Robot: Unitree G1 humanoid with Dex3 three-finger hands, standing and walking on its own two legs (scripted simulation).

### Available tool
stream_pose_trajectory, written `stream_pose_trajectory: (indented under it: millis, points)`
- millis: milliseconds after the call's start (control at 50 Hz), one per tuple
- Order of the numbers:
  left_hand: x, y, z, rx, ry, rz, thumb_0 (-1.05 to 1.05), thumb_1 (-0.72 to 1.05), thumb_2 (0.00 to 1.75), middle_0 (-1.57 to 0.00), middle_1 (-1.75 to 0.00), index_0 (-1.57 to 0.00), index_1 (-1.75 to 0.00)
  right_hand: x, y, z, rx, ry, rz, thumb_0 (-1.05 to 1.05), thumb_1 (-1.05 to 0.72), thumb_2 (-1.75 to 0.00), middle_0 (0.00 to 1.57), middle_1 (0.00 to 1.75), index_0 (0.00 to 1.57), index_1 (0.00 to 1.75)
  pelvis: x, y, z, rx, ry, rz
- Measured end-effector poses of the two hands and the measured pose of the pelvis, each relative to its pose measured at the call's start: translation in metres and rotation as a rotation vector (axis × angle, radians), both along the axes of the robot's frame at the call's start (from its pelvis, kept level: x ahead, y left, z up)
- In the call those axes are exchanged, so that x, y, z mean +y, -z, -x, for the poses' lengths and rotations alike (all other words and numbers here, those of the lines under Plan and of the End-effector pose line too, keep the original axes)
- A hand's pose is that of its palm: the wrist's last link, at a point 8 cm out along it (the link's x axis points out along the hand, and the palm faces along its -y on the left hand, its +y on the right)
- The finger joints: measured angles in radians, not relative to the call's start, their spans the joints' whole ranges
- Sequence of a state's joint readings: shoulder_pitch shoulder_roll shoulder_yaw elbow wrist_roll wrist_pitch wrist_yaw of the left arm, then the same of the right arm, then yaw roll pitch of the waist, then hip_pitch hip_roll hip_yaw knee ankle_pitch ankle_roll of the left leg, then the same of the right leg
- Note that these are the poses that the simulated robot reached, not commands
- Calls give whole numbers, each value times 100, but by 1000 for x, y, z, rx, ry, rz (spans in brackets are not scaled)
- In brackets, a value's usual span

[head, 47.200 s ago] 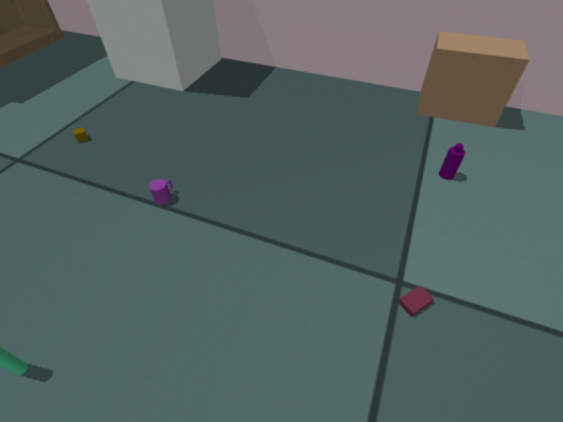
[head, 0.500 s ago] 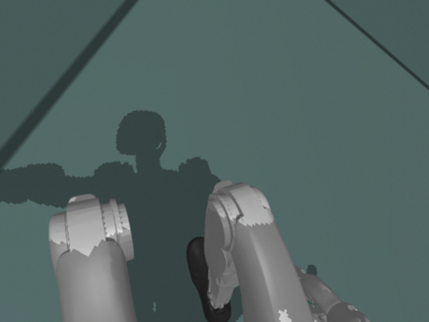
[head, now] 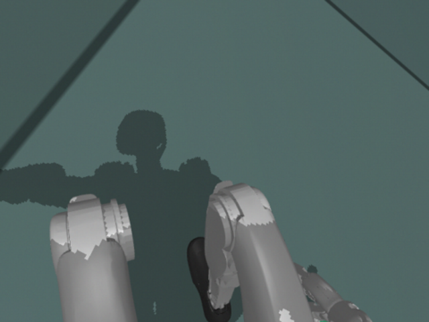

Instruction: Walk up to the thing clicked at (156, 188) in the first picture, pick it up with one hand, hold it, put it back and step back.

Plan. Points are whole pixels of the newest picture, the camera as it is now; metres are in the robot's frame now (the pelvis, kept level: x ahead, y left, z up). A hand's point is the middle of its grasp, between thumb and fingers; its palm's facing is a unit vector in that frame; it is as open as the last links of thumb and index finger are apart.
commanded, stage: settle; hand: left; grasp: from above
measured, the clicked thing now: out of the picture +0.37 +0.44 -0.24
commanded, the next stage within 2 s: lift in 0.82 s
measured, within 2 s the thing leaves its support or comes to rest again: leaves its support in 0.34 s
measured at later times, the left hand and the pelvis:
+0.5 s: hand out of the picture +0.36 +0.42 -0.15, palm faces -0.37 -0.14 -0.92, open 10.2 cm; pelvis +0.01 +0.00 +0.02, yaw +2 degrees
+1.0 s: hand out of the picture +0.36 +0.41 -0.08, palm faces -0.41 -0.13 -0.90, open 10.1 cm; pelvis +0.00 +0.00 +0.05, yaw +5 degrees
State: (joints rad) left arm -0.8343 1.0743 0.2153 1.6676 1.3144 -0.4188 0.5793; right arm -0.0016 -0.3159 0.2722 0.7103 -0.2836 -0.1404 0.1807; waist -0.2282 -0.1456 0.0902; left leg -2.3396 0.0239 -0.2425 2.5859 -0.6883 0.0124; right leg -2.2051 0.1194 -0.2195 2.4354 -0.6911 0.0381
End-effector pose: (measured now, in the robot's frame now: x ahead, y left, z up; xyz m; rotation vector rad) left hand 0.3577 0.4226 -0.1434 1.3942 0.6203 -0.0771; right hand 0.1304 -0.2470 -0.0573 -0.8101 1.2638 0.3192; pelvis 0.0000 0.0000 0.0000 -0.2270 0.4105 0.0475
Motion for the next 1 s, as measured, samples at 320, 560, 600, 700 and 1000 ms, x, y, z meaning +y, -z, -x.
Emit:
stream_pose_trajectory:
  millis: [320, 560, 600, 700, 1000]
  points:
    - [0, -4, -3, -18, 14, -12, 0, -22, 88, -37, -95, -60, -90, 0, 0, -2, 9, 38, -12, 0, -91, -90, 20, 30, 20, 29, 0, -3, -4, 32, -11, 4]
    - [3, -62, -6, -12, 16, -72, -2, -13, 71, -43, -88, -62, -86, 5, 1, -22, -30, 165, -96, 0, -91, -90, 20, 30, 20, 29, 0, -26, -6, 112, -39, -10]
    - [3, -72, -6, 7, 12, -73, -2, -12, 71, -43, -88, -62, -86, 6, -1, -23, -31, 180, -110, 0, -91, -90, 20, 30, 20, 29, 0, -32, -5, 120, -43, -14]
    - [-1, -89, -6, 38, 22, -53, -2, -13, 71, -44, -88, -63, -85, 5, -6, -19, -16, 212, -121, 0, -91, -90, 20, 30, 20, 29, -1, -44, -2, 131, -52, -24]
    - [-9, -118, -10, -10, 78, -39, -2, -13, 72, -45, -87, -64, -84, -10, -16, 6, 20, 279, -58, 0, -92, -90, 20, 30, 20, 29, -3, -53, 3, 134, -60, -37]
